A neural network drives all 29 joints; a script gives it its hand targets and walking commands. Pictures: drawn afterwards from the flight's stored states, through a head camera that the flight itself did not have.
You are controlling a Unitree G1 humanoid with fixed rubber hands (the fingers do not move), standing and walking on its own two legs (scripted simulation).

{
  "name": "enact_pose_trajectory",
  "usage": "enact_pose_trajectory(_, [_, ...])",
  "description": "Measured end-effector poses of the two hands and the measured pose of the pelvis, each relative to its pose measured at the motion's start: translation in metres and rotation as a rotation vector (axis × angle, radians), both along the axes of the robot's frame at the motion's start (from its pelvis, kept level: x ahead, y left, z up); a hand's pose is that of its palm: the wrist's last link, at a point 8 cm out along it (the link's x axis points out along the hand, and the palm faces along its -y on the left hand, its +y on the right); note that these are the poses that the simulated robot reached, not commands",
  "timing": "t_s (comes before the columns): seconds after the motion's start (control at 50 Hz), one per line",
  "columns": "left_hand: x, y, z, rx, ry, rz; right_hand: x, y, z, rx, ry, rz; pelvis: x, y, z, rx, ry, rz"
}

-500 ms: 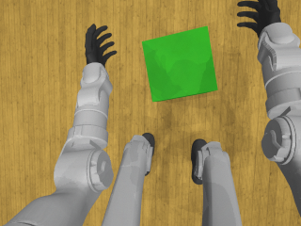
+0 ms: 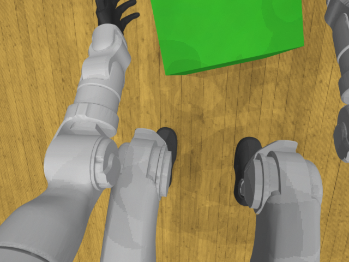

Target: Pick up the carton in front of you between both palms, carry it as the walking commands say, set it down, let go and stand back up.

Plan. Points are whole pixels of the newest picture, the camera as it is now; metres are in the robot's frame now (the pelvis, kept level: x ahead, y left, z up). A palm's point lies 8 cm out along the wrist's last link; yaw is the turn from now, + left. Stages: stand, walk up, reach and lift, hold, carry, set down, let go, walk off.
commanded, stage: reach and lift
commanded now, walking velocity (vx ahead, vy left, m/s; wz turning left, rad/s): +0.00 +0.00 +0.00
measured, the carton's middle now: (218, 14) +0.54 -0.02 -0.27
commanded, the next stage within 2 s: none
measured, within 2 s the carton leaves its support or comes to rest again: leaves its support in 0.84 s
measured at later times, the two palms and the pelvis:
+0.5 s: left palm (120, 17) +0.52 +0.16 -0.19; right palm out of the picture +0.56 -0.18 -0.20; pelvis +0.00 +0.00 -0.02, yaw +1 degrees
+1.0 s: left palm (125, 0) +0.54 +0.13 -0.16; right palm out of the picture +0.56 -0.17 -0.18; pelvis +0.01 +0.00 -0.02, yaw +0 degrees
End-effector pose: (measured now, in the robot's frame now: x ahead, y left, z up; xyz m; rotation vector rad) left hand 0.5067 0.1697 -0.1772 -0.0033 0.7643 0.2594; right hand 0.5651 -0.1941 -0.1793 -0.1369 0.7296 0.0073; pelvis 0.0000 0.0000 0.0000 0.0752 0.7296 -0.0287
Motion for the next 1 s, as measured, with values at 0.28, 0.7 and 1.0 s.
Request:
enact_pose_trajectory(0.28, [0.020,-0.005,-0.011,0.009,-0.019,-0.032,0.000,0.008,-0.024,0.017,-0.037,0.005,0.003,0.002,-0.024,-0.005,-0.088,0.023])
enact_pose_trajectory(0.7, [0.018,-0.032,-0.006,-0.035,-0.021,-0.004,-0.005,0.030,-0.012,0.012,0.016,0.036,-0.004,-0.003,-0.015,0.001,-0.062,0.013])
enact_pose_trajectory(1.0, [0.030,-0.037,0.021,-0.065,-0.057,0.018,-0.006,0.028,0.001,0.022,0.021,0.016,0.008,-0.003,-0.022,-0.012,-0.039,0.007])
